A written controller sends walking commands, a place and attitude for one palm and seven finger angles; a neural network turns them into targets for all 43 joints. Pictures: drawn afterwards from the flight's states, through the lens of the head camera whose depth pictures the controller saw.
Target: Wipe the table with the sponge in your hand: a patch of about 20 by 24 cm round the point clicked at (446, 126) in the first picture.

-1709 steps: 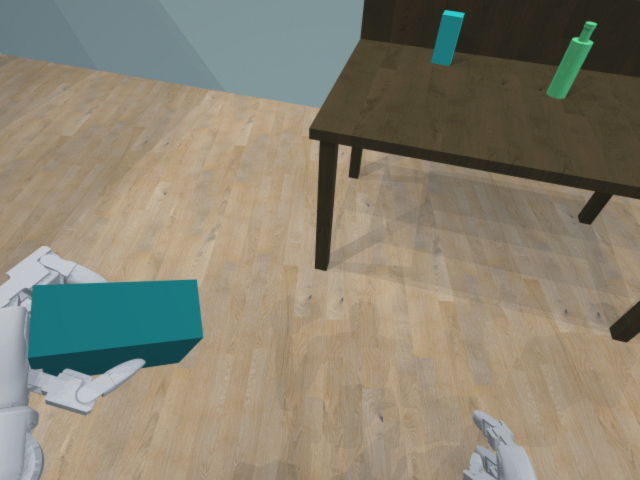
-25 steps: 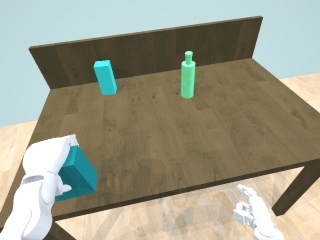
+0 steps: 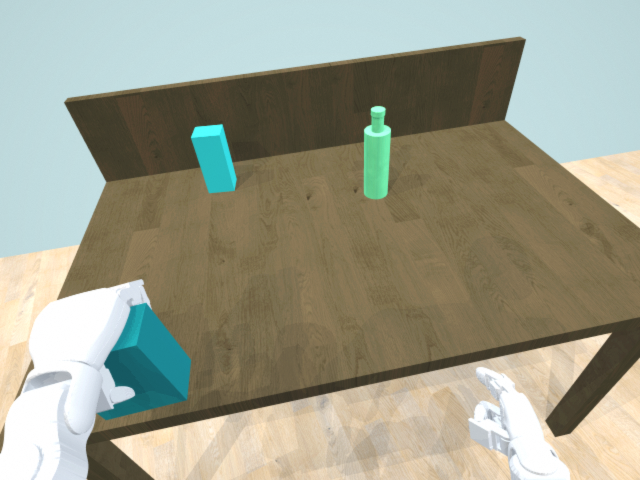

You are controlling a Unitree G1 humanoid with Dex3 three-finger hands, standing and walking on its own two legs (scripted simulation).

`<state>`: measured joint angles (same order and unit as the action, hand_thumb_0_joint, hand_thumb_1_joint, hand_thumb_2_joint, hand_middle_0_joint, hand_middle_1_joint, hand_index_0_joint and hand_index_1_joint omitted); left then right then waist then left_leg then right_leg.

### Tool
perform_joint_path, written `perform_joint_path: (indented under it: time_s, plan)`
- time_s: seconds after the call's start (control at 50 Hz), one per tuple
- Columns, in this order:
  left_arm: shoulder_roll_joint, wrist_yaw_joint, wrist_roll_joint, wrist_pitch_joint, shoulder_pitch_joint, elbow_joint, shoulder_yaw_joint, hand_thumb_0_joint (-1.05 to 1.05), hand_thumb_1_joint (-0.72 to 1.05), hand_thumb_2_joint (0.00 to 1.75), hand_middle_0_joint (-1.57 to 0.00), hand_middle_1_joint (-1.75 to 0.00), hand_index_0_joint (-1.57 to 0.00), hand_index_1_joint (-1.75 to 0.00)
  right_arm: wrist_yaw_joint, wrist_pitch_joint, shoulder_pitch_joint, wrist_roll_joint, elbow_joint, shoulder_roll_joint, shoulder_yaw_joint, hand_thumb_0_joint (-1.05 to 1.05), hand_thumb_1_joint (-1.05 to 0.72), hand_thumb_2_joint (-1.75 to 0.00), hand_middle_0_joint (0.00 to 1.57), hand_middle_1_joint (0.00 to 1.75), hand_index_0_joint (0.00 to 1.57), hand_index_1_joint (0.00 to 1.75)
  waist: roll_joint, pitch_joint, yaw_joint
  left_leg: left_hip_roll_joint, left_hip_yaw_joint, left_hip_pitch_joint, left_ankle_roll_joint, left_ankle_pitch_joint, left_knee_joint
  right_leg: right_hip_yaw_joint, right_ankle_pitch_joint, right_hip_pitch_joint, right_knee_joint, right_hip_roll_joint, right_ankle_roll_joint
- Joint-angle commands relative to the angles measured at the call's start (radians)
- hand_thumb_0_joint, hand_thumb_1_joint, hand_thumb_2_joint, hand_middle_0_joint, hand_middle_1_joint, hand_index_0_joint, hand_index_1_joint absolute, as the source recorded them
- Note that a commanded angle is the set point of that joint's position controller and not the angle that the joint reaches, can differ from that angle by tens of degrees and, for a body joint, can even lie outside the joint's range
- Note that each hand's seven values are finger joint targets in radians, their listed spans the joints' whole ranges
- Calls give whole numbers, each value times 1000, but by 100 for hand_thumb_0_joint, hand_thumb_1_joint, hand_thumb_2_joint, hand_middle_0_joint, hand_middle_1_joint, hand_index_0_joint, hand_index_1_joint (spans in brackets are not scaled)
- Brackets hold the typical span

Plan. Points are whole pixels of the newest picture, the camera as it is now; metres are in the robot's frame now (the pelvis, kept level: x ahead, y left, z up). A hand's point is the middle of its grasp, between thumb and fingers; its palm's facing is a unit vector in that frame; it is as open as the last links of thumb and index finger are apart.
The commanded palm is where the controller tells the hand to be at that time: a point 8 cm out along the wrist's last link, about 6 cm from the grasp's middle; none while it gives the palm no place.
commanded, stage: bring the sponge back beside the body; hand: left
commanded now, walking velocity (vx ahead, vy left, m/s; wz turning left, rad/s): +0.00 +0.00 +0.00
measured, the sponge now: (134, 373) +0.20 +0.28 +0.05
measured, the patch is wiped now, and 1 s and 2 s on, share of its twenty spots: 1.00 1.00 1.00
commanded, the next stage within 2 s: step back with the hand held close in 0.52 s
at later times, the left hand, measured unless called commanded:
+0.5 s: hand (103, 359) +0.18 +0.29 +0.11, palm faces +0.06 -0.11 -0.99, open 10.1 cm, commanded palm +0.15 +0.28 +0.18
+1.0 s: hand (116, 324) +0.20 +0.26 +0.15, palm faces +0.30 -0.86 -0.42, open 10.1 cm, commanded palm +0.15 +0.30 +0.17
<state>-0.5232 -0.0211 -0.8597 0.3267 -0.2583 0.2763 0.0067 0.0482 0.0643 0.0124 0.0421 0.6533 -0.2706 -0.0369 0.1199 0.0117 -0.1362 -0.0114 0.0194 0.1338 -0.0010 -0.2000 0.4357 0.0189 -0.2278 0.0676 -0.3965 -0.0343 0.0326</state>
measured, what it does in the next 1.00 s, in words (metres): stands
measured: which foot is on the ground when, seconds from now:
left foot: down 0.00-1.00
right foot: down 0.00-1.00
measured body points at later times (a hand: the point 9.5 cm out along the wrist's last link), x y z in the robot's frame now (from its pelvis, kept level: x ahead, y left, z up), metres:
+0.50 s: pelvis -0.01 +0.00 +0.00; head -0.04 -0.03 +0.45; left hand +0.17 +0.29 +0.16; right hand +0.26 -0.19 -0.06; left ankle +0.03 +0.12 -0.74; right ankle +0.00 -0.10 -0.74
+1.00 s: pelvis -0.01 +0.03 -0.02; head -0.01 +0.04 +0.43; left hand +0.18 +0.30 +0.18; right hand +0.13 -0.23 -0.10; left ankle +0.03 +0.12 -0.74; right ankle +0.00 -0.10 -0.74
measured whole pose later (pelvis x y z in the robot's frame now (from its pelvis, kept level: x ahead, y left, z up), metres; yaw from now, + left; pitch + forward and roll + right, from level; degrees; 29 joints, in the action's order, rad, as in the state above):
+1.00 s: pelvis -0.01 +0.03 -0.02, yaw +0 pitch +1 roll -2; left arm -0.44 0.11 0.08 -0.08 -0.52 0.59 -0.35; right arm 0.07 0.01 0.25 0.02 0.57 -0.24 -0.01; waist 0.00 -0.01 0.01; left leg 0.01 0.01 0.39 0.03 -0.27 0.64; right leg 0.01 -0.28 0.32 -0.58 -0.02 -0.01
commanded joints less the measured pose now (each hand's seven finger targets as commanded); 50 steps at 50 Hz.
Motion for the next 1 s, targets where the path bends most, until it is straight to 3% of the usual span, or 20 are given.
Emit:
perform_joint_path:
  time_s: [0.0, 0.06, 0.1, 0.16, 0.2, 0.26, 0.5, 0.56, 0.6, 0.62, 0.64, 0.66, 0.68, 0.7, 0.74, 0.78, 0.8, 0.82, 0.88, 0.98]
  plan:
    - [-242, 46, -25, -14, 157, 240, -190, 0, 10, 130, -120, -160, -120, -160, 8, -66, -264, -1, -191, -92, 30, 0, -90, -90, 20, 30, 20, 30, -41, -118, -1, 28, 58, -62, 48, 121, -44, -129, 68, 54, 99, 0, 40]
    - [-225, 45, -24, -13, 151, 245, -172, 0, 10, 130, -120, -160, -120, -160, 8, -65, -249, -8, -192, -91, 27, 0, -90, -90, 20, 30, 20, 30, -23, -130, -12, 30, 49, -66, 51, 143, -40, -87, 98, 45, 90, 7, 37]
    - [-247, 51, -24, -15, 133, 292, -200, 0, 10, 130, -120, -160, -120, -160, 6, -69, -266, -4, -196, -89, 31, 0, -90, -90, 20, 30, 20, 30, -26, -129, -6, 26, 60, -69, 47, 129, -40, -131, 77, 48, 93, -1, 41]
    - [-219, 47, -23, -5, 122, 246, -174, 0, 10, 130, -120, -160, -120, -160, 5, -61, -247, -9, -186, -91, 26, 0, -90, -90, 20, 30, 20, 30, -45, -109, -8, 26, 50, -61, 49, 142, -40, -89, 95, 57, 95, 6, 36]
    - [-239, 49, -25, -5, 141, 273, -193, 0, 10, 130, -120, -160, -120, -160, 7, -63, -269, -3, -190, -91, 29, 0, -90, -90, 20, 30, 20, 30, -40, -103, 2, 21, 58, -58, 46, 105, -46, -131, 50, 64, 99, -3, 41]
    - [-218, 41, -26, 4, 149, 227, -165, 0, 10, 130, -120, -160, -120, -160, 11, -58, -255, -7, -185, -92, 24, 0, -90, -90, 20, 30, 20, 30, -46, -100, -6, 25, 48, -55, 49, 107, -48, -91, 54, 65, 100, 6, 36]
    - [-247, 48, -30, -8, 140, 278, -197, 0, 10, 130, -120, -160, -120, -160, 7, -67, -269, -5, -190, -90, 26, 0, -90, -90, 20, 30, 20, 30, -27, -105, -2, 19, 62, -46, 44, 88, -60, -124, 34, 49, 95, -6, 43]
    - [-225, 48, -30, -3, 139, 243, -174, 0, 10, 130, -120, -160, -120, -160, 8, -66, -252, -11, -187, -90, 24, 0, -90, -90, 20, 30, 20, 30, -22, -112, -12, 24, 51, -48, 48, 101, -57, -83, 50, 47, 92, 3, 38]
    - [-243, 52, -33, -5, 147, 283, -192, 0, 10, 130, -120, -160, -120, -160, 7, -69, -271, -4, -188, -89, 27, 0, -90, -90, 20, 30, 20, 30, -8, -115, -4, 19, 64, -48, 45, 81, -66, -122, 30, 43, 92, -7, 43]
    - [-182, 47, -35, 5, 149, 209, -136, 0, 10, 130, -120, -160, -120, -160, 8, -69, -257, -7, -189, -84, 19, 0, -90, -90, 20, 30, 20, 30, -24, -97, -3, 23, 49, -31, 46, 77, -65, -79, 28, 55, 89, -1, 39]
    - [-13, 75, 851, -205, 294, 447, -326, 0, 10, 130, -120, -160, -120, -160, 14, -75, -92, 10, -403, -37, 20, 0, -90, -90, 20, 30, 20, 30, -167, 73, 113, -5, 38, -8, 59, -106, 15, -176, 72, 283, 143, 31, 31]
    - [-116, 90, 850, -275, 96, 233, -378, 0, 10, 130, -120, -160, -120, -160, 17, -82, -15, -26, -299, -53, -8, 0, -90, -90, 20, 30, 20, 30, -283, 24, 92, 3, 48, 3, 62, -137, 47, -134, 25, 290, 132, 55, 30]
    - [-74, 98, 904, -318, 59, 292, -383, 0, 10, 130, -120, -160, -120, -160, 22, -81, 27, -12, -295, -46, 10, 0, -90, -90, 20, 30, 20, 30, -346, -25, 100, -3, 44, -4, 53, -131, 102, -148, 32, 292, 132, 118, 22]
    - [-120, 111, 920, -357, 52, 352, -433, 0, 10, 130, -120, -160, -120, -160, 28, -94, 41, -19, -282, -56, 13, 0, -90, -90, 20, 30, 20, 30, -313, -58, 107, -7, 41, -29, 48, -121, 130, -181, 60, 314, 129, 147, 25]
    - [-81, 126, 942, -410, 15, 465, -421, 0, 10, 130, -120, -160, -120, -160, 39, -105, 44, -24, -279, -67, 22, 0, -90, -90, 20, 30, 20, 30, -150, -155, 118, -38, 47, -14, 48, -27, 133, -153, 206, 270, 28, 186, 29]
    - [-79, 142, 945, -444, -60, 530, -447, 0, 10, 130, -120, -160, -120, -160, 42, -110, 58, -30, -283, -84, 39, 0, -90, -90, 20, 30, 20, 30, 38, -195, 112, -70, 78, 39, 55, 65, 104, -118, 251, 228, -61, 165, 20]
    - [-117, 150, 948, -453, -110, 548, -496, 0, 10, 130, -120, -160, -120, -160, 42, -116, 63, -33, -279, -92, 42, 0, -90, -90, 20, 30, 20, 30, 76, -187, 103, -84, 108, 74, 58, 95, 80, -97, 221, 215, -86, 136, 10]
    - [-68, 149, 946, -458, -167, 522, -473, 0, 10, 130, -120, -160, -120, -160, 37, -114, 71, -35, -275, -81, 37, 0, -90, -90, 20, 30, 20, 30, 57, -191, 103, -90, 121, 117, 62, 124, 84, -66, 201, 200, -106, 118, 3]
    - [-66, 153, 946, -471, -214, 522, -494, 0, 10, 130, -120, -160, -120, -160, 31, -112, 77, -26, -276, -84, 56, 0, -90, -90, 20, 30, 20, 30, 2, -206, 114, -108, 137, 144, 58, 175, 106, -65, 201, 218, -127, 114, -1]
    - [-51, 157, 943, -488, -240, 490, -492, 0, 10, 130, -120, -160, -120, -160, 34, -131, 79, -27, -274, -98, 69, 0, -90, -90, 20, 30, 20, 30, -9, -179, 118, -126, 184, 213, 69, 44, 39, -39, 44, 237, -153, 69, -15]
